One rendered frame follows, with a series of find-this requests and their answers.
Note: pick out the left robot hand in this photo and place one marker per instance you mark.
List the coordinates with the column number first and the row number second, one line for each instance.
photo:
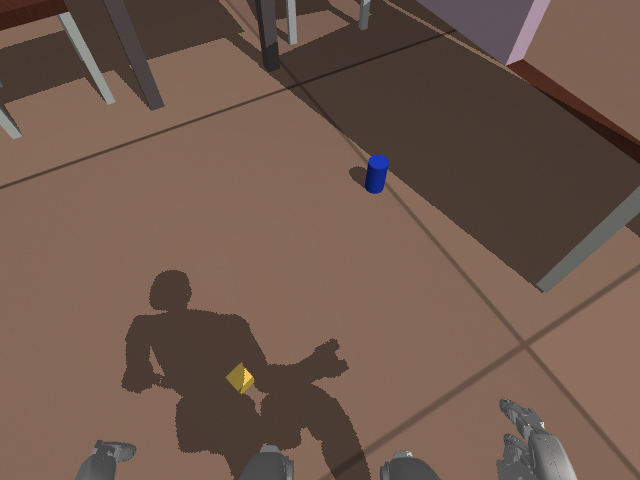
column 101, row 465

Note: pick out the right robot hand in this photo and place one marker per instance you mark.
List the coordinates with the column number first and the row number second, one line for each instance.
column 543, row 458

